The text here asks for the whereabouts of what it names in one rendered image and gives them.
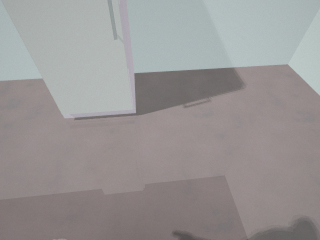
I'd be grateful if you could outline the fridge door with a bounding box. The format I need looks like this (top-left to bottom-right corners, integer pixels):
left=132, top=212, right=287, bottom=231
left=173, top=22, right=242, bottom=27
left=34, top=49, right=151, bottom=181
left=1, top=0, right=133, bottom=115

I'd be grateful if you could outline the handle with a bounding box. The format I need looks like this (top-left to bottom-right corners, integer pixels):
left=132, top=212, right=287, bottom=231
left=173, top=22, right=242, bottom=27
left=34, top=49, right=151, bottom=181
left=107, top=0, right=118, bottom=40

